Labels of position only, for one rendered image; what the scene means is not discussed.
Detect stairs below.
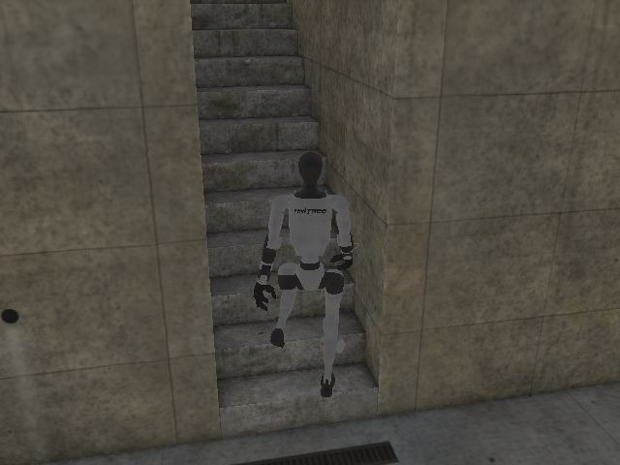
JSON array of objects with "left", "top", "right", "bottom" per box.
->
[{"left": 190, "top": 0, "right": 379, "bottom": 438}]

